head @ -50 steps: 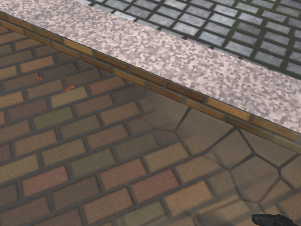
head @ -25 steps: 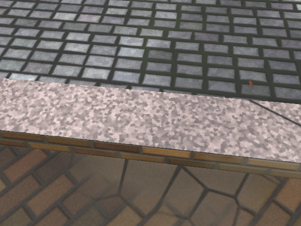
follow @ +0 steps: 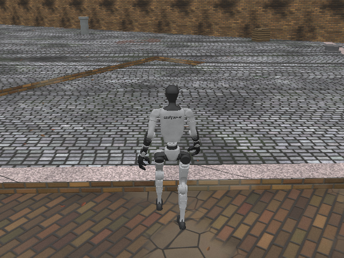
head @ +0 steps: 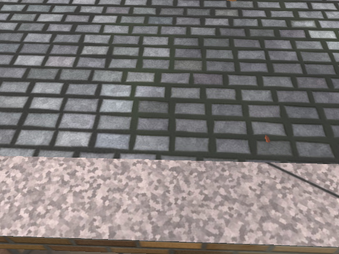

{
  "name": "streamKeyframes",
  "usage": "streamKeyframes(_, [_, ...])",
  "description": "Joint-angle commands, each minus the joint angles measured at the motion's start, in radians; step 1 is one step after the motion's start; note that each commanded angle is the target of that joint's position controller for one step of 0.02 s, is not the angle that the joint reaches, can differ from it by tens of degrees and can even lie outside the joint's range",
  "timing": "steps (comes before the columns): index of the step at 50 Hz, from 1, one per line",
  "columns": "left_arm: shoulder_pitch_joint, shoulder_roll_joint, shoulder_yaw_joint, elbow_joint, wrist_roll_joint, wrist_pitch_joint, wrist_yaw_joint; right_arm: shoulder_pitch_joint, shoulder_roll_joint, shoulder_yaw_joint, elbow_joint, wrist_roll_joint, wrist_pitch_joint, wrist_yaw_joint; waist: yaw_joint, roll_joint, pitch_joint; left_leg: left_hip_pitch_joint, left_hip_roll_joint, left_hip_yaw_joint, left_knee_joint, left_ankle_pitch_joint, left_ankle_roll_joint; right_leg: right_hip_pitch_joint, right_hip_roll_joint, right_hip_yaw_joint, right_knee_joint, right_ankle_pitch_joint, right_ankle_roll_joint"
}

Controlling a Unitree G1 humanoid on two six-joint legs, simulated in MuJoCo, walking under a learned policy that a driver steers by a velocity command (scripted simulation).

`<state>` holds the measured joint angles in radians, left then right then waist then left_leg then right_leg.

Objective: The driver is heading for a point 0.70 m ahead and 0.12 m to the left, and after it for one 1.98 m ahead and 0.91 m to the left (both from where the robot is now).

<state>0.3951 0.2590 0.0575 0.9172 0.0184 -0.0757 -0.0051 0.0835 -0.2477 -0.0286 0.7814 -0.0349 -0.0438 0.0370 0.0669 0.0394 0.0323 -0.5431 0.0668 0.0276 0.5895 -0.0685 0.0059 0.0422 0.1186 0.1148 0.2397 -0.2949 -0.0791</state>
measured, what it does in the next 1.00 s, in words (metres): walks ahead: left foot, then right foot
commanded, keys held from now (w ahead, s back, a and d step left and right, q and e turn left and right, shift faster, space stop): w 0.70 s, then w+q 0.30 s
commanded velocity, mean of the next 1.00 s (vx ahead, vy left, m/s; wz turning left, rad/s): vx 0.50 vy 0.00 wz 0.03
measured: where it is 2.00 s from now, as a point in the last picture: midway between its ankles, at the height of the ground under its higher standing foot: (150, 123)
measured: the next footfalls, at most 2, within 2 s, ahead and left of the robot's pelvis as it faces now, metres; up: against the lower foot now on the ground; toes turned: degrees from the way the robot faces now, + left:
left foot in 0.06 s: +0.19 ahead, +0.11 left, +0.00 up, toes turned +2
right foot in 0.58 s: +0.37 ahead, -0.06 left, +0.00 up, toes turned -4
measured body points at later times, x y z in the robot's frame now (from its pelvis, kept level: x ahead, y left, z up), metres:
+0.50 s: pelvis +0.24 +0.04 +0.00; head +0.26 +0.04 +0.45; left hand +0.39 +0.25 -0.12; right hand +0.21 -0.21 -0.14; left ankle +0.15 +0.11 -0.74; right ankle +0.31 -0.07 -0.70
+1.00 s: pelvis +0.46 +0.02 +0.02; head +0.50 +0.01 +0.46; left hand +0.34 +0.23 -0.11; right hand +0.72 -0.10 -0.06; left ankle +0.58 +0.09 -0.58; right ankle +0.33 -0.06 -0.73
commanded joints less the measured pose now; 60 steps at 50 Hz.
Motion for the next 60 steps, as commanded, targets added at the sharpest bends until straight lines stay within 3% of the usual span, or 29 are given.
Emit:
streamKeyframes(1, [-0.009,0.176,0.033,-0.032,0.004,-0.014,0.012,0.025,-0.112,-0.032,-0.058,0.003,-0.032,-0.016,-0.062,-0.117,-0.011,0.165,-0.055,0.019,-0.070,-0.074,0.042,-0.033,-0.282,0.109,0.109,0.736,-0.078])
streamKeyframes(3, [-0.026,0.143,0.017,-0.042,0.003,-0.019,0.008,0.288,-0.167,-0.053,0.013,-0.013,-0.051,-0.040,-0.180,-0.033,-0.170,0.513,0.019,-0.057,-0.157,-0.050,0.097,-0.145,-0.189,0.039,0.467,0.688,-0.040])
streamKeyframes(4, [0.067,0.056,-0.005,-0.070,-0.032,-0.022,0.006,0.389,-0.292,-0.081,0.016,-0.034,-0.052,-0.045,-0.160,0.184,-0.278,0.770,0.282,-0.454,-0.213,-0.094,0.202,-0.428,-0.047,-0.054,0.807,0.256,0.004])
streamKeyframes(5, [0.106,0.093,0.002,-0.049,-0.016,-0.017,0.008,0.363,-0.279,-0.086,0.038,-0.009,-0.035,-0.029,-0.124,0.234,-0.272,0.749,0.353,-0.709,-0.334,-0.145,0.250,-0.577,0.005,-0.031,0.939,-0.209,-0.001])
streamKeyframes(7, [-0.013,0.106,0.000,-0.045,0.012,-0.004,-0.003,0.185,-0.116,-0.045,-0.002,0.013,-0.028,-0.015,-0.078,0.002,-0.052,0.488,0.259,-0.463,-0.377,-0.282,0.214,-0.597,-0.109,-0.001,0.954,-0.070,-0.009])
streamKeyframes(9, [-0.064,0.077,-0.009,-0.054,0.025,0.013,-0.009,0.156,-0.068,-0.024,0.013,0.012,-0.038,-0.020,-0.055,0.020,0.001,0.394,0.158,-0.264,-0.421,-0.030,0.149,-0.551,-0.156,-0.038,0.870,-0.002,0.009])
streamKeyframes(18, [-0.239,0.011,-0.045,-0.085,0.021,0.038,-0.024,0.300,-0.099,-0.026,0.097,0.015,-0.053,-0.027,-0.081,0.057,-0.019,0.467,0.116,-0.075,-0.393,0.358,0.176,-0.609,-0.175,-0.181,0.654,0.110,0.081])
streamKeyframes(23, [-0.277,0.004,-0.054,-0.107,0.024,0.040,0.001,0.359,-0.097,-0.018,0.118,0.005,-0.036,-0.039,-0.085,0.056,-0.011,0.534,0.185,-0.118,-0.321,0.474,0.228,-0.611,-0.155,-0.210,0.635,0.032,0.025])
streamKeyframes(26, [-0.209,0.011,-0.045,-0.088,0.014,0.026,0.011,0.317,-0.107,-0.019,0.115,0.010,-0.031,-0.042,-0.039,0.045,-0.035,0.543,0.160,-0.072,-0.182,0.761,0.204,-0.439,-0.094,-0.222,0.464,0.010,-0.016])
streamKeyframes(28, [0.020,0.009,-0.029,-0.017,0.009,0.005,0.018,0.257,-0.130,-0.030,0.113,0.037,-0.025,-0.036,0.078,0.029,-0.104,0.471,0.098,-0.023,0.108,0.791,0.169,-0.172,-0.063,-0.234,0.180,0.196,-0.035])
streamKeyframes(29, [0.136,0.104,-0.001,0.016,0.030,-0.001,0.027,0.194,-0.099,-0.022,0.078,0.049,-0.031,-0.031,0.123,-0.059,-0.118,0.250,0.025,0.000,0.379,0.449,0.118,0.021,-0.206,-0.032,0.079,0.182,-0.061])
streamKeyframes(30, [0.132,0.187,0.010,0.008,0.026,0.001,0.022,0.206,0.028,0.005,0.052,0.027,-0.031,-0.033,0.046,-0.219,-0.115,0.005,-0.100,0.039,0.737,-0.381,0.078,0.101,-0.443,0.268,0.092,0.532,-0.079])
streamKeyframes(31, [0.155,0.232,0.033,0.033,0.006,0.022,0.019,0.343,0.018,-0.006,0.061,0.038,-0.015,-0.037,0.013,-0.238,-0.177,-0.143,-0.140,-0.091,0.919,-0.381,0.084,0.117,-0.533,0.482,0.013,0.266,-0.218])
streamKeyframes(32, [0.063,0.131,0.016,0.023,0.000,0.032,0.012,0.276,-0.016,-0.010,0.057,0.013,-0.010,-0.038,-0.014,-0.140,-0.017,-0.280,-0.089,-0.063,1.057,-0.341,0.078,0.014,-0.502,0.418,-0.038,-0.067,-0.243])
streamKeyframes(34, [0.010,0.003,-0.024,0.036,0.013,0.023,-0.002,0.169,0.006,-0.007,0.011,0.000,-0.010,-0.029,-0.047,-0.084,0.080,-0.438,-0.060,-0.033,1.259,-0.323,0.089,-0.102,-0.393,0.263,-0.062,-0.199,-0.186])
streamKeyframes(37, [0.116,-0.010,-0.039,0.116,0.018,-0.009,0.002,0.067,0.121,0.036,-0.083,0.016,0.026,-0.043,-0.069,-0.071,0.065,-0.657,-0.076,-0.071,1.574,-0.384,0.116,-0.177,-0.383,0.127,-0.039,-0.097,-0.136])
streamKeyframes(42, [0.102,-0.005,-0.071,0.161,-0.002,-0.035,-0.003,-0.181,0.158,0.084,-0.274,0.021,0.047,-0.064,-0.116,-0.061,0.118,-0.746,-0.083,-0.021,1.398,-0.337,0.109,-0.391,-0.319,-0.068,-0.150,-0.180,-0.035])
streamKeyframes(45, [0.136,0.026,-0.075,0.176,-0.031,-0.022,0.042,-0.171,0.116,0.096,-0.312,0.010,0.066,-0.041,-0.116,-0.114,0.048,-0.456,-0.036,0.126,1.013,-0.335,0.095,-0.355,-0.295,-0.166,-0.297,0.334,-0.084])
streamKeyframes(47, [0.142,0.039,-0.078,0.140,-0.054,-0.021,0.052,-0.079,0.107,0.093,-0.234,0.017,0.072,-0.038,-0.118,-0.043,-0.119,-0.186,-0.106,0.248,0.868,-0.329,0.125,-0.192,-0.265,-0.308,-0.171,1.158,-0.062])
streamKeyframes(49, [0.148,0.157,-0.041,0.105,-0.035,-0.015,0.065,0.014,0.086,0.085,-0.211,0.031,0.071,-0.039,-0.167,-0.179,-0.218,-0.110,-0.151,0.265,0.680,-0.449,0.154,0.028,-0.376,-0.298,0.062,1.748,-0.065])
streamKeyframes(51, [0.106,0.168,-0.012,0.052,-0.014,0.016,0.055,0.184,0.012,0.051,-0.147,0.015,0.054,-0.020,-0.211,-0.266,-0.349,0.035,-0.201,0.142,0.480,-0.569,0.225,0.156,-0.411,-0.293,0.426,1.706,-0.074])
streamKeyframes(52, [0.180,0.193,-0.016,0.119,0.280,0.023,-0.085,0.556,-0.056,0.031,-0.010,0.001,0.064,-0.013,-0.293,-0.177,-0.309,0.526,-0.163,-0.316,0.279,-0.069,0.299,-0.386,-0.467,-0.111,0.763,1.501,-0.131])
streamKeyframes(53, [0.174,0.118,-0.001,0.041,0.199,0.010,-0.157,0.671,-0.238,-0.017,0.074,-0.003,0.047,-0.008,-0.235,0.159,-0.331,0.759,0.111,-0.969,-0.081,0.065,0.458,-0.876,-0.078,-0.078,1.327,0.167,-0.059])
streamKeyframes(54, [0.108,0.115,0.018,0.017,0.055,-0.003,-0.160,0.679,-0.283,-0.052,0.062,-0.051,0.034,0.005,-0.291,-0.002,-0.235,0.591,0.169,-1.060,-0.196,-0.205,0.309,-1.002,-0.032,0.286,1.670,0.266,-0.077])
streamKeyframes(55, [0.022,0.046,-0.005,-0.032,0.009,-0.034,-0.123,0.476,-0.208,-0.048,0.098,-0.054,0.010,0.025,-0.188,-0.093,0.017,0.385,0.150,-0.939,-0.183,-0.321,0.221,-1.161,-0.019,0.276,1.794,0.333,-0.062])
streamKeyframes(56, [-0.047,0.011,-0.028,-0.083,0.045,-0.038,-0.084,0.358,-0.086,-0.018,0.154,-0.041,-0.020,0.041,-0.111,-0.118,-0.010,0.309,0.112,-0.783,-0.170,-0.334,0.223,-1.165,-0.036,0.227,1.831,0.308,-0.088])
streamKeyframes(57, [-0.070,-0.011,-0.049,-0.137,0.080,-0.020,-0.052,0.290,-0.004,0.014,0.204,-0.066,-0.044,0.056,-0.020,-0.146,-0.018,0.246,0.075,-0.630,-0.165,-0.344,0.188,-1.192,-0.068,0.208,1.804,0.312,-0.099])
streamKeyframes(58, [-0.051,-0.036,-0.074,-0.131,0.071,-0.002,-0.038,0.193,0.078,0.041,0.216,-0.077,-0.054,0.063,0.045,-0.159,-0.031,0.143,0.035,-0.526,-0.151,-0.366,0.160,-1.198,-0.111,0.175,1.804,0.357,-0.120])
streamKeyframes(60, [-0.080,-0.010,-0.077,-0.160,0.042,0.016,-0.031,0.092,0.054,0.042,0.177,-0.057,-0.091,0.072,0.083,-0.086,-0.021,-0.073,-0.066,-0.294,-0.188,-0.290,0.111,-1.064,-0.177,0.050,1.606,0.326,-0.092])
Velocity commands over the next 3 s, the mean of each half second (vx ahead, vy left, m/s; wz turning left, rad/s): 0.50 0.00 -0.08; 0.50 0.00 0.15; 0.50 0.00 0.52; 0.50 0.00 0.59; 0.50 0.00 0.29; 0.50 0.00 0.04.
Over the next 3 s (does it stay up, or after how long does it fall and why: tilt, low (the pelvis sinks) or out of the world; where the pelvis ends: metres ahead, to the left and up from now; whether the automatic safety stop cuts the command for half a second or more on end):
stays up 1.39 0.55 0.14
